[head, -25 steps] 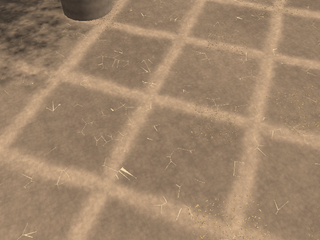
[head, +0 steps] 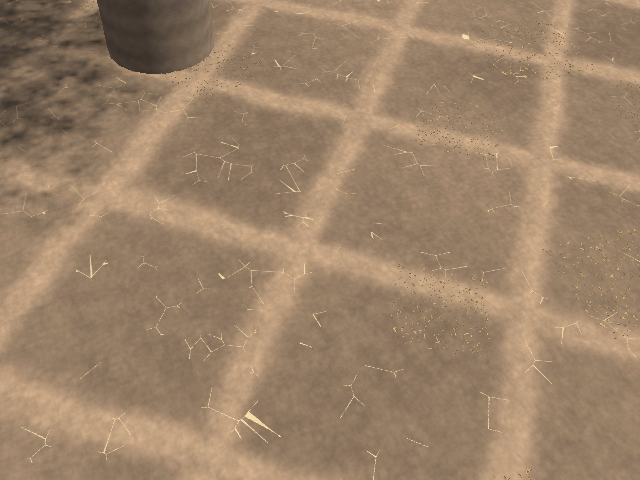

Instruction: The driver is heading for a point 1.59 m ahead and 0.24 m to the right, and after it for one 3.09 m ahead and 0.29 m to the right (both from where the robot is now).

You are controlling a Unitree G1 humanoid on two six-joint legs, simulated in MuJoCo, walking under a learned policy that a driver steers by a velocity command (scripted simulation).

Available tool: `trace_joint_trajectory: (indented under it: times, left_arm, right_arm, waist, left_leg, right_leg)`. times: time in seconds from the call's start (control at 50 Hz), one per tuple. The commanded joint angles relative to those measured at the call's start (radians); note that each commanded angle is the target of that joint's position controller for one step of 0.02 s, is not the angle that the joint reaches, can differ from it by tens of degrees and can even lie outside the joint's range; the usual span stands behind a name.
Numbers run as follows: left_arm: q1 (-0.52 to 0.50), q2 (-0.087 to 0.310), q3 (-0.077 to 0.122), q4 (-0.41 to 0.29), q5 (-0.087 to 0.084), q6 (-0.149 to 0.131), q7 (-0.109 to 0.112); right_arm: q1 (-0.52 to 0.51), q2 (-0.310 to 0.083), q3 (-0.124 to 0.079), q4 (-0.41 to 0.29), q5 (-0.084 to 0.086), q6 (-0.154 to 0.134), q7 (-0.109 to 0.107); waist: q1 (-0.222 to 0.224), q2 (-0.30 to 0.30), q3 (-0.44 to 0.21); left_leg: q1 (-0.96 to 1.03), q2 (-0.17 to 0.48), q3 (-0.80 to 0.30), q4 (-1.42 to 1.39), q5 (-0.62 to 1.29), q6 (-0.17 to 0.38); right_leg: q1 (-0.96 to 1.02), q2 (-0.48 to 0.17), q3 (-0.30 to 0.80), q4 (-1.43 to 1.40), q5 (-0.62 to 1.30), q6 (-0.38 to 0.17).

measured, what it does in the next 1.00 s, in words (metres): walks ahead, turning right: right foot, then left foot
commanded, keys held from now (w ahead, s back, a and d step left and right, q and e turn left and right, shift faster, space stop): w+e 0.44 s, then w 0.56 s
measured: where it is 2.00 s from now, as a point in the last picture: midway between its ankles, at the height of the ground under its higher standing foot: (378, 253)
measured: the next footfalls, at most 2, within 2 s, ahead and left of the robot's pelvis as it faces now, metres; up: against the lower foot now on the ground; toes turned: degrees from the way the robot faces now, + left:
right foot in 0.24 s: +0.30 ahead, -0.12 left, +0.00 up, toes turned -10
left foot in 0.72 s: +0.61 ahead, +0.03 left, +0.00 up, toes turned -20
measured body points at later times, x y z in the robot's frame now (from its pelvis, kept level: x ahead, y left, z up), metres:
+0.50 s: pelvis +0.28 -0.04 +0.00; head +0.31 -0.06 +0.45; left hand +0.44 +0.20 -0.10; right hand +0.39 -0.35 -0.09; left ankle +0.43 +0.12 -0.67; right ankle +0.26 -0.12 -0.74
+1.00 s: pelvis +0.56 -0.05 +0.00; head +0.59 -0.04 +0.45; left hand +0.82 +0.13 -0.10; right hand +0.50 -0.31 -0.11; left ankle +0.58 +0.04 -0.74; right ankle +0.59 -0.24 -0.68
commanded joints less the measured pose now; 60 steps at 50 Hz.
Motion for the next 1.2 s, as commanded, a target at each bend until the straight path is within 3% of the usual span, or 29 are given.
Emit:
trace_joint_trajectory:
  times: [0.02, 0.12, 0.16, 0.2, 0.22, 0.24, 0.26, 0.28, 0.3, 0.32, 0.34, 0.36, 0.38, 0.44, 0.54, 0.62, 0.66, 0.7, 0.72, 0.74, 0.76, 0.78, 0.8, 0.82, 0.86, 0.9, 1.02, 1.12, 1.2]
  left_arm:
    - [-0.079, 0.025, -0.003, -0.08, 0.006, -0.014, -0.013]
    - [-0.227, -0.001, -0.021, -0.153, 0.004, -0.023, -0.052]
    - [-0.227, 0.02, -0.012, -0.174, 0.003, -0.021, -0.064]
    - [-0.139, 0.064, 0.011, -0.169, 0.001, -0.011, -0.064]
    - [-0.026, 0.11, 0.034, -0.151, -0.002, -0.007, -0.057]
    - [0.133, 0.161, 0.063, -0.122, -0.002, -0.001, -0.041]
    - [0.214, 0.258, 0.086, -0.106, 0.003, 0.009, -0.019]
    - [0.198, 0.258, 0.077, -0.132, 0.005, -0.005, -0.021]
    - [0.188, 0.186, 0.059, -0.131, 0.011, -0.012, -0.021]
    - [0.13, 0.155, 0.049, -0.13, 0.008, -0.017, -0.02]
    - [0.061, 0.132, 0.041, -0.14, 0.005, -0.019, -0.02]
    - [0.009, 0.103, 0.031, -0.153, 0.012, -0.021, -0.017]
    - [-0.018, 0.097, 0.027, -0.164, 0.021, -0.021, -0.013]
    - [-0.018, 0.123, 0.034, -0.145, 0.016, -0.026, 0.004]
    - [0.064, 0.13, 0.03, -0.094, 0.009, -0.018, 0.02]
    - [0.119, 0.141, 0.03, -0.061, 0.005, -0.013, 0.015]
    - [0.111, 0.144, 0.032, -0.054, 0.009, -0.009, 0.016]
    - [0.093, 0.115, 0.022, -0.058, 0.014, -0.003, 0.014]
    - [0.102, 0.065, 0.002, -0.075, 0.028, -0.004, 0.014]
    - [0.25, -0.008, -0.019, -0.085, 0.008, -0.02, 0.015]
    - [0.23, 0.063, -0.011, -0.076, -0.007, -0.027, 0.017]
    - [0.115, 0.128, 0.007, -0.091, -0.017, -0.028, 0.017]
    - [0.036, 0.12, 0.003, -0.113, -0.003, -0.029, 0.019]
    - [-0.006, 0.105, 0.002, -0.127, 0.015, -0.031, 0.018]
    - [0.019, 0.079, 0.003, -0.121, 0.018, -0.026, 0.013]
    - [0.035, 0.051, -0.003, -0.11, 0.019, -0.018, 0.012]
    - [-0.136, 0.007, -0.021, -0.142, 0.022, -0.027, 0.004]
    - [-0.285, 0.008, -0.02, -0.184, 0.011, -0.047, -0.019]
    - [-0.242, 0.054, 0.0, -0.181, 0.012, -0.066, -0.029]
  right_arm:
    - [-0.069, -0.148, -0.037, -0.06, 0.005, -0.021, -0.015]
    - [0.015, -0.187, -0.049, -0.006, 0.021, 0.007, -0.029]
    - [0.011, -0.211, -0.053, -0.002, 0.021, 0.025, -0.037]
    - [0.002, -0.241, -0.06, -0.007, 0.022, 0.044, -0.05]
    - [-0.007, -0.252, -0.061, -0.012, 0.022, 0.051, -0.054]
    - [-0.034, -0.248, -0.056, -0.025, 0.029, 0.047, -0.056]
    - [0.043, -0.134, -0.022, -0.066, -0.002, 0.026, -0.045]
    - [0.059, -0.102, 0.004, -0.094, 0.006, -0.016, -0.024]
    - [-0.079, -0.184, -0.019, -0.124, 0.044, -0.043, -0.007]
    - [-0.125, -0.184, -0.014, -0.151, 0.058, -0.056, -0.002]
    - [-0.129, -0.171, -0.013, -0.145, 0.036, -0.059, -0.007]
    - [-0.112, -0.179, -0.021, -0.136, 0.016, -0.05, -0.011]
    - [-0.09, -0.181, -0.023, -0.131, 0.009, -0.036, -0.01]
    - [-0.085, -0.145, -0.012, -0.133, -0.007, -0.008, -0.017]
    - [-0.271, -0.087, 0.017, -0.161, 0.005, -0.014, -0.007]
    - [-0.332, -0.134, 0.0, -0.183, 0.024, -0.029, 0.011]
    - [-0.296, -0.156, -0.013, -0.181, 0.024, -0.034, 0.015]
    - [-0.149, -0.189, -0.037, -0.145, 0.017, -0.039, 0.01]
    - [-0.003, -0.238, -0.05, -0.131, 0.003, -0.042, 0.003]
    - [0.089, -0.334, -0.076, -0.098, -0.008, -0.031, 0.007]
    - [0.124, -0.248, -0.06, -0.083, 0.022, -0.027, 0.018]
    - [0.07, -0.188, -0.042, -0.09, 0.023, -0.024, 0.015]
    - [0.016, -0.167, -0.032, -0.1, 0.012, -0.016, 0.011]
    - [-0.02, -0.148, -0.024, -0.098, 0.007, -0.013, 0.012]
    - [-0.048, -0.124, -0.014, -0.095, 0.002, -0.018, 0.01]
    - [-0.038, -0.132, -0.016, -0.079, 0.014, -0.023, 0.008]
    - [0.007, -0.181, -0.027, -0.027, 0.026, -0.006, -0.005]
    - [0.092, -0.19, -0.027, 0.027, 0.037, 0.016, -0.009]
    - [0.077, -0.224, -0.042, 0.036, 0.04, 0.037, -0.022]
  waist:
    - [0.0, 0.105, 0.077]
    - [-0.051, 0.08, 0.116]
    - [-0.025, 0.111, 0.074]
    - [0.039, 0.163, -0.016]
    - [0.103, 0.169, -0.083]
    - [0.201, 0.131, -0.157]
    - [0.154, -0.094, -0.262]
    - [0.119, -0.131, -0.422]
    - [0.175, -0.03, -0.336]
    - [0.135, 0.02, -0.186]
    - [0.079, 0.094, -0.098]
    - [0.041, 0.081, -0.055]
    - [0.014, 0.048, -0.039]
    - [-0.001, 0.024, -0.019]
    - [0.096, -0.028, -0.014]
    - [0.121, -0.049, -0.002]
    - [0.091, -0.072, 0.003]
    - [0.007, -0.059, -0.054]
    - [-0.053, 0.03, -0.193]
    - [-0.008, 0.341, -0.316]
    - [-0.04, 0.325, -0.304]
    - [-0.061, 0.205, -0.161]
    - [-0.048, 0.124, -0.098]
    - [-0.028, 0.102, -0.031]
    - [0.013, 0.153, -0.023]
    - [0.025, 0.156, -0.027]
    - [-0.023, 0.123, 0.016]
    - [-0.068, 0.115, 0.056]
    - [-0.007, 0.142, 0.03]
  left_leg:
    - [-0.063, 0.252, -0.047, -0.152, 0.34, 0.092]
    - [0.102, 0.303, 0.016, -0.093, 0.518, 0.071]
    - [0.158, 0.31, 0.045, 0.007, 0.812, 0.057]
    - [0.193, 0.311, 0.062, 0.192, 1.142, 0.045]
    - [0.152, 0.302, 0.064, 0.353, 1.176, 0.036]
    - [-0.005, 0.263, 0.08, 0.592, 1.037, 0.006]
    - [-0.42, 0.134, 0.059, 0.972, 0.232, -0.048]
    - [-0.663, -0.029, -0.168, 1.208, -0.346, -0.067]
    - [-0.764, 0.036, -0.268, 1.221, -0.268, -0.048]
    - [-0.777, 0.079, -0.252, 1.131, -0.176, -0.033]
    - [-0.734, 0.119, -0.237, 1.032, -0.129, -0.039]
    - [-0.67, 0.146, -0.234, 0.965, -0.094, -0.052]
    - [-0.615, 0.157, -0.23, 0.942, -0.072, -0.068]
    - [-0.567, 0.157, -0.186, 0.811, -0.013, -0.127]
    - [-0.473, 0.106, -0.145, 0.415, 0.34, -0.146]
    - [-0.48, 0.094, -0.173, 0.292, 0.313, -0.101]
    - [-0.453, 0.09, -0.173, 0.267, 0.225, -0.064]
    - [-0.258, 0.07, -0.141, 0.219, 0.194, -0.012]
    - [-0.029, 0.203, -0.276, 0.238, 0.213, 0.05]
    - [0.305, 0.412, -0.731, 0.148, 0.026, 0.226]
    - [0.335, 0.449, -0.944, 0.032, -0.241, 0.249]
    - [0.234, 0.414, -0.808, 0.022, -0.268, 0.2]
    - [0.121, 0.367, -0.671, 0.022, -0.174, 0.169]
    - [0.022, 0.324, -0.582, 0.002, -0.06, 0.166]
    - [-0.063, 0.268, -0.476, -0.039, 0.082, 0.153]
    - [-0.085, 0.258, -0.412, -0.063, 0.184, 0.168]
    - [-0.073, 0.231, -0.27, -0.106, 0.298, 0.15]
    - [-0.027, 0.252, -0.285, -0.064, 0.306, 0.14]
    - [0.027, 0.281, -0.34, 0.044, 0.411, 0.11]
  right_leg:
    - [0.0, -0.002, -0.026, -0.178, 0.146, 0.0]
    - [-0.037, 0.017, -0.107, -0.352, 0.102, -0.051]
    - [0.026, 0.063, -0.161, -0.373, 0.014, -0.085]
    - [0.168, 0.132, -0.212, -0.357, -0.095, -0.13]
    - [0.327, 0.161, -0.209, -0.376, -0.111, -0.162]
    - [0.599, 0.161, -0.156, -0.463, -0.042, -0.208]
    - [1.001, -0.083, 0.245, -0.434, -0.042, -0.335]
    - [1.169, -0.261, 0.762, -0.598, -0.195, -0.491]
    - [1.107, -0.231, 0.662, -0.671, -0.237, -0.425]
    - [0.944, -0.195, 0.52, -0.693, -0.202, -0.381]
    - [0.783, -0.148, 0.422, -0.707, -0.111, -0.347]
    - [0.67, -0.111, 0.348, -0.727, -0.015, -0.334]
    - [0.586, -0.087, 0.314, -0.751, 0.035, -0.333]
    - [0.441, -0.048, 0.213, -0.77, 0.165, -0.331]
    - [0.409, 0.015, 0.1, -0.741, 0.033, -0.246]
    - [0.536, -0.069, 0.196, -0.676, -0.057, -0.231]
    - [0.59, -0.106, 0.239, -0.632, -0.024, -0.211]
    - [0.587, -0.049, 0.204, -0.469, 0.151, -0.169]
    - [0.496, 0.014, 0.138, -0.208, 0.066, -0.128]
    - [0.141, 0.177, 0.023, 0.169, -0.343, -0.042]
    - [-0.033, 0.158, 0.086, 0.306, -0.508, -0.032]
    - [-0.09, 0.105, 0.088, 0.352, -0.43, -0.04]
    - [-0.073, 0.06, 0.043, 0.325, -0.351, -0.043]
    - [-0.06, 0.03, 0.025, 0.257, -0.297, -0.042]
    - [0.031, -0.006, 0.013, 0.168, -0.232, -0.035]
    - [0.048, -0.011, -0.011, 0.104, -0.221, -0.021]
    - [0.044, -0.01, -0.047, -0.246, 0.037, 0.006]
    - [0.098, 0.034, -0.062, -0.423, 0.102, -0.003]
    - [0.23, 0.065, -0.057, -0.513, 0.0, -0.042]
Keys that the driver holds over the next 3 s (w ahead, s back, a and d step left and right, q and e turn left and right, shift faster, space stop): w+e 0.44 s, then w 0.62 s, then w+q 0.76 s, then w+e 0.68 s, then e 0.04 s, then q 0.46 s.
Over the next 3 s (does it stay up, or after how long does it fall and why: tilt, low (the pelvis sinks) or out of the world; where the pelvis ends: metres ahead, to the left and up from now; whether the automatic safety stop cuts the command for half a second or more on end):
stays up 1.55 -0.19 -0.01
